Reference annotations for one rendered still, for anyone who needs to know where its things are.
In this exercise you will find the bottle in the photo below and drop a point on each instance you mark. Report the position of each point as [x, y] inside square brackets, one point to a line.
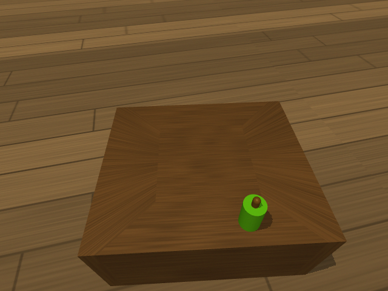
[252, 212]

